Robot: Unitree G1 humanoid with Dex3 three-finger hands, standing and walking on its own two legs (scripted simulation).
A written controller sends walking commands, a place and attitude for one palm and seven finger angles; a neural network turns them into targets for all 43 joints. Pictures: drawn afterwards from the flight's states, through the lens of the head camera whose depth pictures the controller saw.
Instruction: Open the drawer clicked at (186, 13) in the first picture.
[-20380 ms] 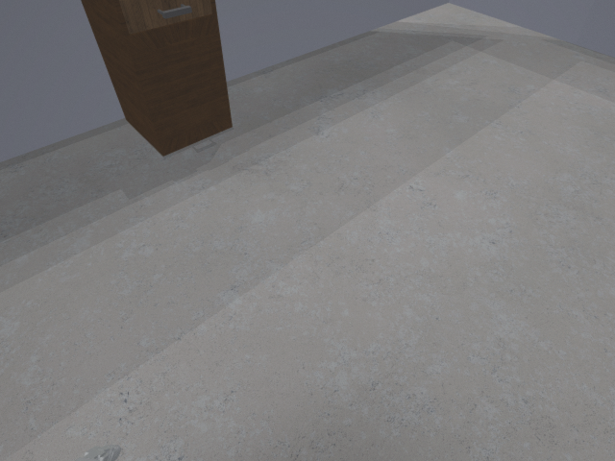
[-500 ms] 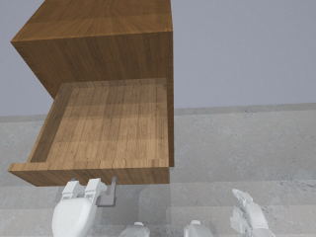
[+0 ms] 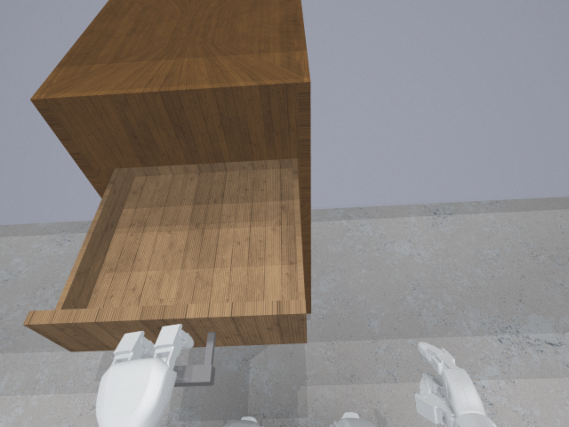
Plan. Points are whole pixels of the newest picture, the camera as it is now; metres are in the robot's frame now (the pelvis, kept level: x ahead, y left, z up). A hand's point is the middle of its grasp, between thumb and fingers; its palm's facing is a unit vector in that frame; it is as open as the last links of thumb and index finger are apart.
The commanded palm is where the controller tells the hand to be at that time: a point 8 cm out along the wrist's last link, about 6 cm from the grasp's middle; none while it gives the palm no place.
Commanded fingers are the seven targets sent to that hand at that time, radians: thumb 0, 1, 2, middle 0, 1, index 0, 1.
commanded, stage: lift the hand off the handle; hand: left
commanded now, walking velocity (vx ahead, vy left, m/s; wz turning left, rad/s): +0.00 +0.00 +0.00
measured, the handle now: (171, 359) +0.22 +0.19 -0.03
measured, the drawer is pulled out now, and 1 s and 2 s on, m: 0.30 0.30 0.30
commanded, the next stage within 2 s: draw the hand back to the body in 1.86 s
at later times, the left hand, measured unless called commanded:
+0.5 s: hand (140, 389) +0.17 +0.20 +0.01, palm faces -0.01 -0.19 -0.98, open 13.8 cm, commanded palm +0.15 +0.20 +0.07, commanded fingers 0.00 -0.50 0.30 -0.30 -1.20 -0.30 -1.20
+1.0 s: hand (139, 370) +0.19 +0.19 +0.05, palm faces +0.04 -0.22 -0.97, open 13.8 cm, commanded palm +0.16 +0.19 +0.11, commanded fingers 0.00 -0.50 0.30 -0.30 -1.20 -0.30 -1.20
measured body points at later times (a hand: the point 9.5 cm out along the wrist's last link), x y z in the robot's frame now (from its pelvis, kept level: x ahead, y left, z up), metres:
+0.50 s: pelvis +0.01 +0.02 +0.01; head +0.04 -0.02 +0.46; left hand +0.17 +0.21 +0.06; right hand +0.22 -0.19 -0.07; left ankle +0.00 +0.13 -0.67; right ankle +0.03 -0.07 -0.67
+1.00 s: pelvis +0.02 +0.03 +0.03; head +0.04 -0.01 +0.47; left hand +0.18 +0.20 +0.10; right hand +0.23 -0.18 -0.06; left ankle +0.00 +0.13 -0.67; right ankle +0.03 -0.07 -0.67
